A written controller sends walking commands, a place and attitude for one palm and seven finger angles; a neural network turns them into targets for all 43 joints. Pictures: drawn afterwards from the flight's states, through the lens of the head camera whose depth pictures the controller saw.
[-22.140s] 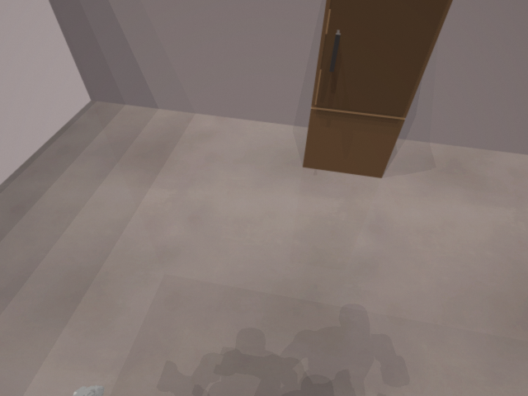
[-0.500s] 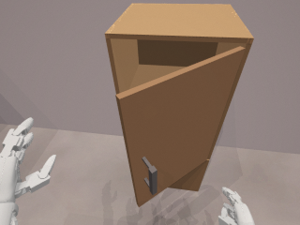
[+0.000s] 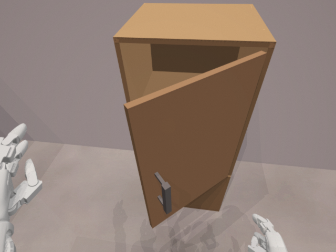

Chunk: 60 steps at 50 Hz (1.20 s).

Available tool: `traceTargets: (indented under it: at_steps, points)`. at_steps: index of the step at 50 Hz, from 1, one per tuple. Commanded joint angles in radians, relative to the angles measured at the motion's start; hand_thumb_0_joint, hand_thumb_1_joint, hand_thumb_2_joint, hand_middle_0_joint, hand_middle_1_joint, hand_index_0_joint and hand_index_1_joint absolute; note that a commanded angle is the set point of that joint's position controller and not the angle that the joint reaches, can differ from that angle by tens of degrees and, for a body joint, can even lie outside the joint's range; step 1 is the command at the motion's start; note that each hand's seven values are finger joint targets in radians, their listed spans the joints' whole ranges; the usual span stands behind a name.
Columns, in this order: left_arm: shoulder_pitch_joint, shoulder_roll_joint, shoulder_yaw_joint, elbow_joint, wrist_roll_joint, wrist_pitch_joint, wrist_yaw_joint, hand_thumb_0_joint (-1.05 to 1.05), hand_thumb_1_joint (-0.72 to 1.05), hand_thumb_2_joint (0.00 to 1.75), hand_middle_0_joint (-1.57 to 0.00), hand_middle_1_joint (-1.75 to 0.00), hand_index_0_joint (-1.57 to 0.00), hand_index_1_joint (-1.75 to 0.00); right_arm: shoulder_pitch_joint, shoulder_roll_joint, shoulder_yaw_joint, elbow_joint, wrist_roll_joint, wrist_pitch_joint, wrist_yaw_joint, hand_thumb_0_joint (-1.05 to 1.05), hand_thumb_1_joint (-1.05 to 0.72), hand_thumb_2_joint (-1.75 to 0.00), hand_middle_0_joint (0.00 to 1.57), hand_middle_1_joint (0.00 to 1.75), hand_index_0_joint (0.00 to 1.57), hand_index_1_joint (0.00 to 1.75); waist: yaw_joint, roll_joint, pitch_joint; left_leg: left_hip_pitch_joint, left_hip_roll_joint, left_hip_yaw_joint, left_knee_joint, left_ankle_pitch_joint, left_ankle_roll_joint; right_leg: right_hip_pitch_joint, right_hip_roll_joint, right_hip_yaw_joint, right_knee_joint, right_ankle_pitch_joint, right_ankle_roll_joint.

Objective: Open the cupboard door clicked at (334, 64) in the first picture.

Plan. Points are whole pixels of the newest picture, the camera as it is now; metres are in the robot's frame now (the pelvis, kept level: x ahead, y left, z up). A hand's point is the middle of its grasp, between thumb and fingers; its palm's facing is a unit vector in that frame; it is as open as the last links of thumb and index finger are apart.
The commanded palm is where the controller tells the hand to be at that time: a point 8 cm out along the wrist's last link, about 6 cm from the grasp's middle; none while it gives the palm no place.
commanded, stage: step back with the hand held close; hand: left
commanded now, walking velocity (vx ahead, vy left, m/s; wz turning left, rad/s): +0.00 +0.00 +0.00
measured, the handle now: (163, 193) +0.31 +0.06 -0.08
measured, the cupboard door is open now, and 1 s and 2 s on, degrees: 42 42 42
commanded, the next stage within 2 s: stop stepping back and stand still in 1.44 s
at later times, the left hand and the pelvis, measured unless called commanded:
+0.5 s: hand (39, 184) +0.18 +0.26 +0.16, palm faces +0.34 -0.79 -0.51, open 7.4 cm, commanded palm +0.12 +0.30 +0.17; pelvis -0.03 +0.01 +0.00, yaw -2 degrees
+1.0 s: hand out of the picture +0.08 +0.30 +0.15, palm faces +0.46 -0.75 -0.48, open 7.4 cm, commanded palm +0.02 +0.33 +0.17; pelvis -0.11 +0.03 -0.01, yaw +2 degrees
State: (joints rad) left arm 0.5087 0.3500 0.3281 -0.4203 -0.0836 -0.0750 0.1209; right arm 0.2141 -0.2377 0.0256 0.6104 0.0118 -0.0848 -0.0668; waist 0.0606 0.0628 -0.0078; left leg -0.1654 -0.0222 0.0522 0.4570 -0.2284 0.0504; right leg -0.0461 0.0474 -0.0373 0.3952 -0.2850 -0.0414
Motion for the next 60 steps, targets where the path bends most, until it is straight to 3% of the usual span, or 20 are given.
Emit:
traceTargets:
  at_steps: [1, 3, 4, 5, 7, 9, 12, 14, 20, 24, 32, 35, 38, 41, 46, 49, 52, 56, 58, 60]
  points:
    - [-0.092, 0.178, 0.107, -0.194, -0.003, -0.065, 0.011, 0.00, 0.90, 0.90, -0.20, -0.30, -0.20, -0.30, -0.151, -0.105, -0.046, -0.167, 0.005, -0.058, -0.010, 0.00, -0.90, -0.90, 0.20, 0.30, 0.20, 0.30, -0.003, -0.014, -0.019, 0.106, 0.052, -0.067, -0.069, 0.121, -0.014, -0.140, -0.043, 0.043, -0.096, 0.163, 0.020]
    - [-0.161, 0.213, 0.127, -0.202, 0.000, -0.070, 0.016, 0.00, 0.90, 0.90, -0.20, -0.30, -0.20, -0.30, -0.151, -0.112, -0.047, -0.156, 0.004, -0.061, -0.014, 0.00, -0.90, -0.90, 0.20, 0.30, 0.20, 0.30, -0.004, -0.004, -0.037, 0.112, 0.048, -0.062, -0.065, 0.129, -0.012, -0.129, -0.045, 0.047, -0.102, 0.176, 0.018]
    - [-0.244, 0.317, 0.240, -0.224, 0.014, -0.101, 0.021, 0.00, 0.90, 0.90, -0.20, -0.30, -0.20, -0.30, -0.136, -0.128, -0.052, -0.182, 0.011, -0.041, -0.017, 0.00, -0.90, -0.90, 0.20, 0.30, 0.20, 0.30, -0.042, -0.034, 0.040, 0.073, 0.067, -0.085, -0.035, 0.077, 0.007, -0.222, -0.090, 0.160, -0.147, 0.221, 0.029]
    - [-0.164, 0.244, 0.183, -0.143, 0.016, -0.106, 0.011, 0.00, 0.90, 0.90, -0.20, -0.30, -0.20, -0.30, -0.139, -0.119, -0.051, -0.161, 0.003, -0.025, -0.018, 0.00, -0.90, -0.90, 0.20, 0.30, 0.20, 0.30, -0.050, -0.045, 0.027, 0.084, 0.063, -0.084, -0.015, 0.076, 0.009, -0.232, -0.107, 0.169, -0.155, 0.238, 0.033]
    - [-0.113, 0.193, 0.131, -0.128, 0.023, -0.110, 0.003, 0.00, 0.90, 0.90, -0.20, -0.30, -0.20, -0.30, -0.138, -0.124, -0.057, -0.172, 0.002, -0.005, -0.013, 0.00, -0.90, -0.90, 0.20, 0.30, 0.20, 0.30, -0.051, -0.045, 0.002, 0.086, 0.069, -0.081, -0.023, 0.112, 0.004, -0.215, -0.107, 0.158, -0.140, 0.260, 0.040]
    - [-0.085, 0.198, 0.132, -0.145, 0.026, -0.119, 0.005, 0.00, 0.90, 0.90, -0.20, -0.30, -0.20, -0.30, -0.142, -0.123, -0.057, -0.182, 0.000, 0.005, -0.016, 0.00, -0.90, -0.90, 0.20, 0.30, 0.20, 0.30, -0.046, -0.002, -0.040, 0.097, 0.083, -0.081, -0.046, 0.193, 0.003, -0.182, -0.101, 0.129, -0.098, 0.314, 0.042]
    - [-0.042, 0.228, 0.162, -0.175, 0.025, -0.121, 0.013, 0.00, 0.90, 0.90, -0.20, -0.30, -0.20, -0.30, -0.138, -0.124, -0.065, -0.200, 0.001, 0.027, -0.017, 0.00, -0.90, -0.90, 0.20, 0.30, 0.20, 0.30, -0.044, -0.055, -0.092, 0.086, 0.093, -0.078, -0.048, 0.282, 0.002, -0.144, -0.091, 0.116, -0.060, 0.386, 0.050]
    - [-0.011, 0.246, 0.185, -0.197, 0.023, -0.123, 0.019, 0.00, 0.90, 0.90, -0.20, -0.30, -0.20, -0.30, -0.141, -0.120, -0.067, -0.211, 0.004, 0.042, -0.018, 0.00, -0.90, -0.90, 0.20, 0.30, 0.20, 0.30, -0.042, -0.041, -0.129, 0.075, 0.100, -0.076, -0.041, 0.348, 0.002, -0.108, -0.094, 0.111, -0.025, 0.448, 0.048]
    - [0.057, 0.265, 0.218, -0.241, 0.015, -0.127, 0.032, 0.00, 0.90, 0.90, -0.20, -0.30, -0.20, -0.30, -0.136, -0.118, -0.075, -0.232, 0.008, 0.063, -0.018, 0.00, -0.90, -0.90, 0.20, 0.30, 0.20, 0.30, -0.046, -0.018, -0.162, 0.016, 0.114, -0.084, -0.032, 0.360, 0.001, -0.089, -0.085, 0.120, 0.026, 0.462, 0.047]
    - [0.065, 0.261, 0.215, -0.256, 0.016, -0.130, 0.039, 0.00, 0.90, 0.90, -0.20, -0.30, -0.20, -0.30, -0.130, -0.120, -0.078, -0.233, 0.007, 0.058, -0.019, 0.00, -0.90, -0.90, 0.20, 0.30, 0.20, 0.30, -0.049, -0.001, -0.143, -0.050, 0.123, -0.098, -0.048, 0.273, 0.002, -0.088, -0.078, 0.125, 0.038, 0.392, 0.047]
    - [0.025, 0.252, 0.197, -0.258, 0.033, -0.157, 0.051, 0.00, 0.90, 0.90, -0.20, -0.30, -0.20, -0.30, -0.112, -0.129, -0.078, -0.224, 0.001, 0.032, -0.021, 0.00, -0.90, -0.90, 0.20, 0.30, 0.20, 0.30, -0.068, -0.018, -0.027, -0.211, 0.112, -0.143, -0.095, -0.176, 0.013, -0.168, -0.072, 0.168, -0.048, 0.028, 0.035]
    - [0.010, 0.255, 0.210, -0.275, 0.047, -0.174, 0.055, 0.00, 0.90, 0.90, -0.20, -0.30, -0.20, -0.30, -0.109, -0.135, -0.076, -0.226, -0.004, 0.013, -0.025, 0.00, -0.90, -0.90, 0.20, 0.30, 0.20, 0.30, -0.064, 0.029, -0.018, -0.313, 0.149, -0.192, -0.169, -0.301, 0.030, -0.098, -0.039, 0.137, 0.011, -0.028, 0.042]
    - [-0.008, 0.257, 0.235, -0.288, 0.063, -0.182, 0.055, 0.00, 0.90, 0.90, -0.20, -0.30, -0.20, -0.30, -0.115, -0.143, -0.079, -0.227, -0.010, -0.007, -0.030, 0.00, -0.90, -0.90, 0.20, 0.30, 0.20, 0.30, -0.053, 0.108, -0.036, -0.499, 0.221, -0.281, -0.290, -0.476, 0.066, 0.077, 0.016, 0.083, 0.200, 0.045, 0.055]
    - [-0.006, 0.247, 0.249, -0.286, 0.066, -0.180, 0.045, 0.00, 0.90, 0.90, -0.20, -0.30, -0.20, -0.30, -0.113, -0.131, -0.085, -0.222, -0.015, -0.025, -0.023, 0.00, -0.90, -0.90, 0.20, 0.30, 0.20, 0.30, -0.048, 0.102, -0.047, -0.576, 0.266, -0.311, -0.315, -0.537, 0.088, 0.124, 0.044, 0.069, 0.329, 0.027, 0.055]
    - [0.033, 0.230, 0.226, -0.311, 0.035, -0.192, 0.036, 0.00, 0.90, 0.90, -0.20, -0.30, -0.20, -0.30, -0.105, -0.124, -0.085, -0.189, -0.018, -0.044, -0.002, 0.00, -0.90, -0.90, 0.20, 0.30, 0.20, 0.30, -0.062, 0.032, -0.067, -0.352, 0.213, -0.252, -0.215, -0.321, 0.042, -0.064, 0.016, 0.122, 0.150, 0.014, 0.016]
    - [-0.009, 0.237, 0.202, -0.349, 0.031, -0.200, 0.043, 0.00, 0.90, 0.90, -0.20, -0.30, -0.20, -0.30, -0.108, -0.119, -0.092, -0.169, -0.008, -0.048, -0.001, 0.00, -0.90, -0.90, 0.20, 0.30, 0.20, 0.30, -0.069, 0.000, -0.162, -0.143, 0.155, -0.173, -0.104, -0.150, 0.003, -0.177, -0.022, 0.179, 0.080, 0.072, 0.009]
    - [-0.007, 0.265, 0.228, -0.322, 0.030, -0.197, 0.046, 0.00, 0.90, 0.90, -0.20, -0.30, -0.20, -0.30, -0.117, -0.114, -0.095, -0.169, -0.012, -0.037, -0.003, 0.00, -0.90, -0.90, 0.20, 0.30, 0.20, 0.30, -0.075, -0.033, -0.121, -0.150, 0.125, -0.140, -0.055, -0.213, -0.008, -0.265, -0.048, 0.229, 0.001, -0.046, -0.001]
    - [-0.014, 0.271, 0.218, -0.291, 0.031, -0.200, 0.051, 0.00, 0.90, 0.90, -0.20, -0.30, -0.20, -0.30, -0.106, -0.105, -0.091, -0.159, -0.012, -0.026, -0.005, 0.00, -0.90, -0.90, 0.20, 0.30, 0.20, 0.30, -0.089, -0.069, -0.094, -0.040, 0.078, -0.106, 0.062, -0.084, -0.030, -0.412, -0.091, 0.258, -0.074, 0.016, -0.007]
    - [-0.016, 0.290, 0.228, -0.286, 0.035, -0.205, 0.052, 0.00, 0.90, 0.90, -0.20, -0.30, -0.20, -0.30, -0.114, -0.112, -0.092, -0.156, -0.011, -0.020, -0.009, 0.00, -0.90, -0.90, 0.20, 0.30, 0.20, 0.30, -0.091, -0.032, -0.081, -0.034, 0.080, -0.115, 0.049, -0.062, -0.031, -0.420, -0.074, 0.223, -0.067, 0.041, 0.004]
    - [-0.011, 0.288, 0.232, -0.275, 0.033, -0.204, 0.047, 0.00, 0.90, 0.90, -0.20, -0.30, -0.20, -0.30, -0.117, -0.121, -0.088, -0.173, -0.007, -0.020, -0.012, 0.00, -0.90, -0.90, 0.20, 0.30, 0.20, 0.30, -0.085, 0.012, -0.065, -0.117, 0.124, -0.169, -0.071, -0.142, -0.014, -0.344, -0.010, 0.164, -0.003, -0.007, 0.031]
